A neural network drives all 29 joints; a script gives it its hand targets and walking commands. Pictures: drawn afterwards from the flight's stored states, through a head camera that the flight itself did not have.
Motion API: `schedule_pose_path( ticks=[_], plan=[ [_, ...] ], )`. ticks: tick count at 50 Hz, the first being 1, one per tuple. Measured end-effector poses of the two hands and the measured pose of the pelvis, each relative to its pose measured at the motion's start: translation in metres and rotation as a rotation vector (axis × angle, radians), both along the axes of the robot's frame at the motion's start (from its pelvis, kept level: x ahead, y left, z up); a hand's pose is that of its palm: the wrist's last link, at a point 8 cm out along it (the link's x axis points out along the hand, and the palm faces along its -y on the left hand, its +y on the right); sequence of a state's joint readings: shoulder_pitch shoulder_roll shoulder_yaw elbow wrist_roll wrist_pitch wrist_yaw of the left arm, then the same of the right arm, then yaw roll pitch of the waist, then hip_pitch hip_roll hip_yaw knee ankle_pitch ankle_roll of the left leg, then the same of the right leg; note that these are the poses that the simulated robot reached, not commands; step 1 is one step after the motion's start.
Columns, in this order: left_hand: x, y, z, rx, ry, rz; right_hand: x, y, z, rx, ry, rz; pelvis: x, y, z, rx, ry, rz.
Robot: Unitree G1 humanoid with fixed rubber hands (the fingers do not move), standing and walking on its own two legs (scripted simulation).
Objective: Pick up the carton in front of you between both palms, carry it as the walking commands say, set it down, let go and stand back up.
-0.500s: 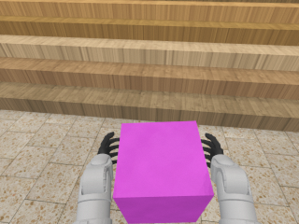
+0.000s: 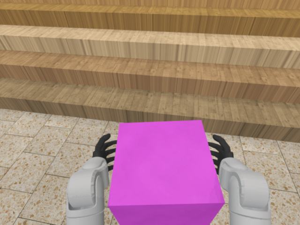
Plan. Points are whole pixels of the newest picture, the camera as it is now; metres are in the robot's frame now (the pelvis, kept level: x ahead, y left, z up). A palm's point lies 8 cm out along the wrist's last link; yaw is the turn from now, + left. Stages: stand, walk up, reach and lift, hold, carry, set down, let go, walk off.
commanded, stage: carry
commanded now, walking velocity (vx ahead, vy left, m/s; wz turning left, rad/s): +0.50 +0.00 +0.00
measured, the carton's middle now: (162, 180) +0.26 +0.00 +0.01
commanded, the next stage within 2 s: none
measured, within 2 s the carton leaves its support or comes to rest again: neither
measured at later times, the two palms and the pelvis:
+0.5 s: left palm (115, 83) +0.61 +0.18 +0.08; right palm (194, 87) +0.59 -0.12 +0.08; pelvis +0.33 +0.05 +0.00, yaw -3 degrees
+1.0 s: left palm (129, 25) +1.01 +0.16 +0.16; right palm (188, 26) +1.01 -0.13 +0.15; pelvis +0.68 +0.01 +0.00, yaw +0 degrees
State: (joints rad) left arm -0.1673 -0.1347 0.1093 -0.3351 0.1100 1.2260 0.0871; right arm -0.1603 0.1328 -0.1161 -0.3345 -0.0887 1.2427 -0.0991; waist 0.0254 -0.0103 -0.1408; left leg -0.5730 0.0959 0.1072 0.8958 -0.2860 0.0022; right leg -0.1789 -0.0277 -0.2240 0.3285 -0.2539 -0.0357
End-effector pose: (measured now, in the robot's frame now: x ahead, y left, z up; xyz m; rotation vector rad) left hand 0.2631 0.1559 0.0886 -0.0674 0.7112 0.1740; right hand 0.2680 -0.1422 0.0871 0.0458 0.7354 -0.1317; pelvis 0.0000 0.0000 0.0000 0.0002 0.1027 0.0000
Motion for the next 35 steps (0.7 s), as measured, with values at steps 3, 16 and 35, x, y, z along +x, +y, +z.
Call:
schedule_pose_path(
  ticks=[3,16,35],
  plan=[
    [0.04,0.009,0.002,-0.003,-0.009,0.012,0.042,0.009,0.001,0.0,-0.008,0.01,0.039,0.007,0.0,0.008,-0.002,-0.002],
    [0.233,0.032,-0.033,-0.026,0.055,-0.079,0.205,0.032,-0.03,-0.027,0.056,-0.077,0.215,0.053,-0.012,0.001,-0.017,-0.059],
    [0.501,0.008,-0.002,0.02,-0.122,-0.018,0.495,0.008,-0.009,0.016,-0.121,-0.016,0.495,0.013,-0.031,-0.032,-0.051,0.004]
  ],
)
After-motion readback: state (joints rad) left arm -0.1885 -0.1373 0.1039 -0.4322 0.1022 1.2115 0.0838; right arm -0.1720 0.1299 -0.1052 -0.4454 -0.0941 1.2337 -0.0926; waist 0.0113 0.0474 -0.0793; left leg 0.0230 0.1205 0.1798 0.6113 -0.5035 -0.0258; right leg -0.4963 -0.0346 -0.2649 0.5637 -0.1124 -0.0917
